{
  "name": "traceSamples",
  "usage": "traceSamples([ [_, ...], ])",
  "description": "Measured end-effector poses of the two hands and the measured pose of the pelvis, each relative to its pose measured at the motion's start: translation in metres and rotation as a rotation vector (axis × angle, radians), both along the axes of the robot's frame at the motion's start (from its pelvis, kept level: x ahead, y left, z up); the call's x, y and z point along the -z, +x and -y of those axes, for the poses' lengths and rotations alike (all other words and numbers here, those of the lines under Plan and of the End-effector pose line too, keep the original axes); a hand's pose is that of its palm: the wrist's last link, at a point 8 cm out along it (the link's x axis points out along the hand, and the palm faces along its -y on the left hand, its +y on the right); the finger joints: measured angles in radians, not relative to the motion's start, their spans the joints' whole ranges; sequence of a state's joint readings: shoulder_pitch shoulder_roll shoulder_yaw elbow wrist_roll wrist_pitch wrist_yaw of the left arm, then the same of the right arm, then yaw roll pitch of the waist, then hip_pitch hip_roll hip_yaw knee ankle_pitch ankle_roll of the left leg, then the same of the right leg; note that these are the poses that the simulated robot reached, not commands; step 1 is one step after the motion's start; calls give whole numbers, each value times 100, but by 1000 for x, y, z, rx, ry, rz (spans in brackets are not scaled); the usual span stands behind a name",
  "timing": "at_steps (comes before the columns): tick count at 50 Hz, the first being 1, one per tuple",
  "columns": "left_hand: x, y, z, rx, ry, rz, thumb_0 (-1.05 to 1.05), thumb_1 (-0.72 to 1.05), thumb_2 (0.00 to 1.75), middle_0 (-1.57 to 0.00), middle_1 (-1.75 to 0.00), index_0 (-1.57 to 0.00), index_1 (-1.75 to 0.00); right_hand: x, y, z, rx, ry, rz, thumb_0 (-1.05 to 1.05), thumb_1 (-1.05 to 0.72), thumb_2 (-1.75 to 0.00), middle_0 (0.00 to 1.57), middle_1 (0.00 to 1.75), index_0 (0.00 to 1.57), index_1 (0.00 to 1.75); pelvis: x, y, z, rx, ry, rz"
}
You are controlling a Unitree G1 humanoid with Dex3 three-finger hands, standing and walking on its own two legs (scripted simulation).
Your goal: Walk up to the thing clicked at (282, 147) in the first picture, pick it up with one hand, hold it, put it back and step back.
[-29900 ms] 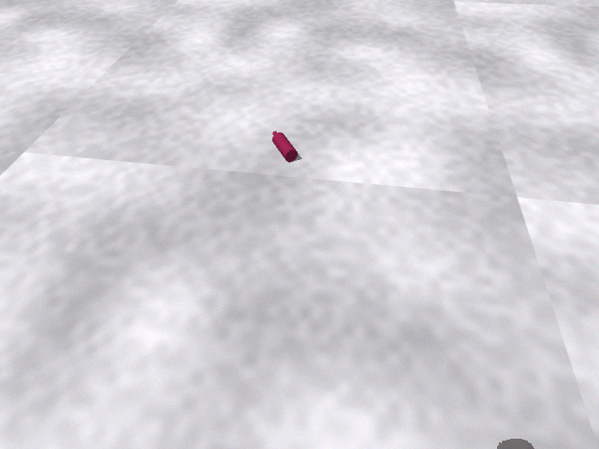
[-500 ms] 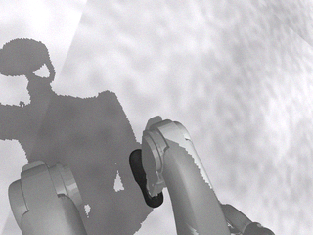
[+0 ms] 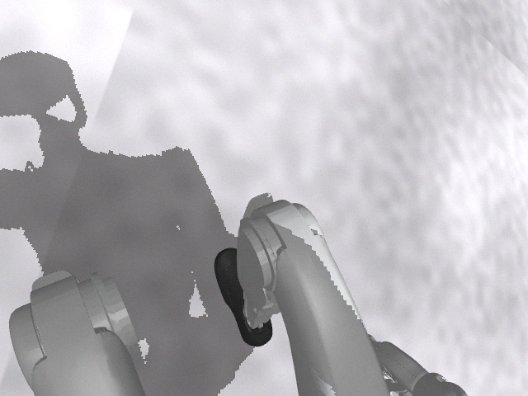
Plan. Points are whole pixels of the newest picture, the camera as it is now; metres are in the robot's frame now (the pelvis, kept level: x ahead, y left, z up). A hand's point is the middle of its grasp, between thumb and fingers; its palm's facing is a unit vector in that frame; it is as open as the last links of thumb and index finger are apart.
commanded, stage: open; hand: left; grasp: from above
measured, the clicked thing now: out of the picture +0.45 +0.35 -0.27
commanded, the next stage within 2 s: withdraw in 0.32 s
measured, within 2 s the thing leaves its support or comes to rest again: neither
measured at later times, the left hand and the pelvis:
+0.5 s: hand out of the picture +0.45 +0.32 -0.24, palm faces -0.46 -0.13 -0.88, open 13.4 cm; pelvis -0.01 +0.00 +0.00, yaw +0 degrees
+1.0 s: hand out of the picture +0.44 +0.34 -0.05, palm faces -0.50 -0.11 -0.86, open 13.8 cm; pelvis -0.01 -0.01 +0.06, yaw +7 degrees
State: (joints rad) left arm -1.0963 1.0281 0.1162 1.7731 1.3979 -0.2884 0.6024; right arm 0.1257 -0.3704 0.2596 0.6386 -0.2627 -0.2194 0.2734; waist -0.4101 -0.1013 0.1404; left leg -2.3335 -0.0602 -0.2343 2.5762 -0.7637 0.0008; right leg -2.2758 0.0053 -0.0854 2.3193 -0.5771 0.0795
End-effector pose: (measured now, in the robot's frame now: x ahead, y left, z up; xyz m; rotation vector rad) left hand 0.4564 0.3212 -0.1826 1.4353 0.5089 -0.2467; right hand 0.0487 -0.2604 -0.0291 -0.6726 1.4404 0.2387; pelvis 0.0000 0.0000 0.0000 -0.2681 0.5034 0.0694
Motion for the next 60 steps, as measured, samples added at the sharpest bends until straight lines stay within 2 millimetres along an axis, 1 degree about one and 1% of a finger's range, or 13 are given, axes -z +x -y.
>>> traceSamples([
  [18,-2,-7,-4,18,-8,-17,0,-41,104,-15,-102,-13,-104,1,-6,-4,4,-8,-5,0,-90,-90,21,30,20,30,-1,-4,-1,0,-3,13],
  [24,-2,-6,-2,34,-14,-3,0,-43,104,-12,-105,-11,-105,-2,-8,-6,5,-14,7,0,-90,-90,21,30,20,29,0,-6,-2,3,-5,21],
  [27,-6,-1,-2,39,-15,27,0,-46,104,-11,-105,-10,-105,-3,-9,-7,7,-12,6,0,-90,-90,21,30,20,29,0,-5,-2,2,-5,16],
  [29,-14,4,-5,28,-11,74,0,-48,103,-11,-105,-10,-105,-4,-8,-7,16,-10,9,0,-90,-90,21,30,20,29,-1,-3,-2,2,-5,6],
  [32,-32,10,-13,-11,10,143,0,-50,103,-11,-104,-10,-104,-4,-5,-6,35,2,16,0,-91,-90,21,30,20,30,-2,0,-1,0,-2,-17],
  [35,-59,14,-25,-56,56,196,0,-51,103,-10,-103,-10,-104,-1,1,-3,71,25,31,0,-91,-91,21,30,20,30,-6,4,-1,-4,4,-50],
  [38,-92,14,-33,-89,104,213,0,-52,103,-10,-103,-9,-104,5,10,0,114,60,42,0,-91,-91,21,30,20,30,-14,7,-1,-13,15,-87],
  [43,-146,6,-41,-129,149,129,0,-51,103,-11,-103,-9,-104,11,32,3,171,111,75,0,-91,-91,21,30,20,29,-35,7,0,-36,53,-120],
  [47,-176,0,-35,-133,121,12,0,-51,104,-12,-103,-10,-105,8,47,6,183,123,114,0,-91,-91,21,30,20,29,-53,1,3,-53,86,-112],
  [50,-185,-4,-24,-106,81,-59,0,-51,104,-12,-103,-10,-105,2,52,11,176,103,137,0,-91,-91,21,30,20,29,-64,-5,7,-61,102,-102],
  [53,-183,-8,-14,-63,36,-101,0,-50,104,-13,-103,-11,-105,-4,50,20,167,61,143,0,-92,-91,21,30,20,29,-69,-10,11,-63,111,-96],
  [56,-171,-13,-6,-9,-3,-109,0,-49,103,-15,-102,-12,-105,-8,44,30,154,8,129,0,-92,-91,21,30,20,29,-67,-13,14,-62,112,-90],
  [60,-150,-19,-1,58,-22,-69,0,-47,102,-17,-100,-14,-102,-9,33,39,140,-55,93,0,-92,-91,21,30,20,29,-56,-14,17,-58,108,-85],
])
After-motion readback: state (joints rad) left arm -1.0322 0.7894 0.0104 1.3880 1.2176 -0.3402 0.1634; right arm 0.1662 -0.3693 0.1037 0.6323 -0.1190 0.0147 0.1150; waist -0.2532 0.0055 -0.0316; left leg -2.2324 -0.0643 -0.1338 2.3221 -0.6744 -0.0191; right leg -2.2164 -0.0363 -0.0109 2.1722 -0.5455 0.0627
